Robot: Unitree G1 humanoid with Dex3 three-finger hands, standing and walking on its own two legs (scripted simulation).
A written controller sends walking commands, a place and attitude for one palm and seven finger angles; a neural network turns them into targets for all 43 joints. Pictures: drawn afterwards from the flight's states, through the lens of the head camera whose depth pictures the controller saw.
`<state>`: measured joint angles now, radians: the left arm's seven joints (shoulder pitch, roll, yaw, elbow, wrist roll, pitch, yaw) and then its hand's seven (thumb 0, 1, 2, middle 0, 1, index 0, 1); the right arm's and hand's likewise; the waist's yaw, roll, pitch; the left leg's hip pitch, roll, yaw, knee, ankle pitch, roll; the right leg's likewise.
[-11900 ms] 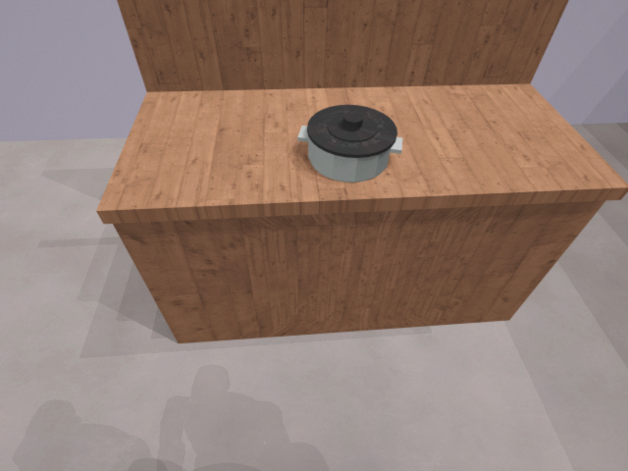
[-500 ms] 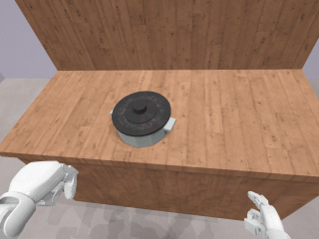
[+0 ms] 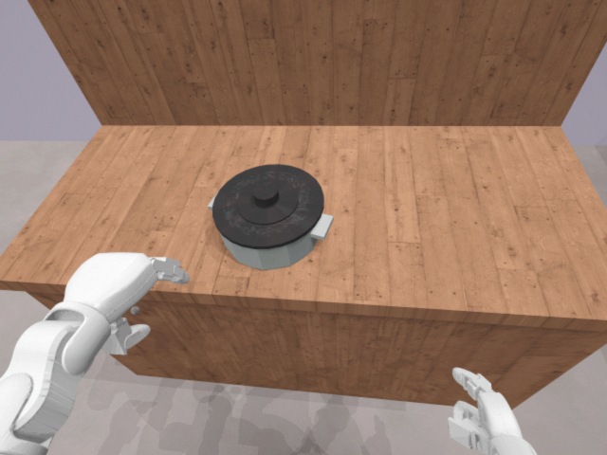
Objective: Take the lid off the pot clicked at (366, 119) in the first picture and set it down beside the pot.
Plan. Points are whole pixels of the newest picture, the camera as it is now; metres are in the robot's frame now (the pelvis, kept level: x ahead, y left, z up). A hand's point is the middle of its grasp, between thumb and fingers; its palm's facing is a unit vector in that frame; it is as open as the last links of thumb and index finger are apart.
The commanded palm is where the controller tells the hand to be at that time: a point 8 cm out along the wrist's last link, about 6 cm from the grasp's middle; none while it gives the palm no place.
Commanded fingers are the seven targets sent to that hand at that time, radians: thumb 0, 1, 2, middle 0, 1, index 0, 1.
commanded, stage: reach forward and open the fingers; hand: left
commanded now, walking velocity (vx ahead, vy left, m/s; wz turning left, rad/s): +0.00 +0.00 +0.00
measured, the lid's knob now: (266, 193) +0.53 +0.14 +0.00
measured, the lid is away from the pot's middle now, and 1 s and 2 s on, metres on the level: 0.00 0.00 0.00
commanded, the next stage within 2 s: move the open hand above the knob in 0.20 s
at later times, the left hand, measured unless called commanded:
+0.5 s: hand (166, 274) +0.31 +0.22 +0.07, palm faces -0.31 -0.07 -0.95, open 10.3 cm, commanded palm +0.31 +0.22 +0.13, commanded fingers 0.00 -0.24 1.22 -0.79 -0.08 -0.79 -0.08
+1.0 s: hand (205, 235) +0.38 +0.19 +0.07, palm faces -0.32 -0.06 -0.95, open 10.3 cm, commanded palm +0.38 +0.19 +0.13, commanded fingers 0.00 -0.24 1.22 -0.79 -0.08 -0.79 -0.08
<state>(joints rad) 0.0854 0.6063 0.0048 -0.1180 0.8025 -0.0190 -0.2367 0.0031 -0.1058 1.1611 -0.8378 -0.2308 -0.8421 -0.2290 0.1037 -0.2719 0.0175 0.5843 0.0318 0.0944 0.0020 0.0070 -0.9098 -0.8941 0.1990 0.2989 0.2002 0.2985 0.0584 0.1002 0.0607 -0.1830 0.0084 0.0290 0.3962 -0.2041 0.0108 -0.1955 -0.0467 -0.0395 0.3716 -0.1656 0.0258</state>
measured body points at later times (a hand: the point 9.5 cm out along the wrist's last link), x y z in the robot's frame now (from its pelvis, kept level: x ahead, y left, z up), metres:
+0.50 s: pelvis +0.01 +0.00 +0.00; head +0.05 -0.05 +0.45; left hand +0.32 +0.23 +0.13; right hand +0.22 -0.23 -0.11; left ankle +0.01 +0.11 -0.74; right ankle +0.02 -0.14 -0.74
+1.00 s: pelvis +0.02 -0.01 +0.00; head +0.06 -0.05 +0.45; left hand +0.39 +0.19 +0.12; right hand +0.20 -0.24 -0.12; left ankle +0.01 +0.11 -0.74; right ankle +0.02 -0.14 -0.74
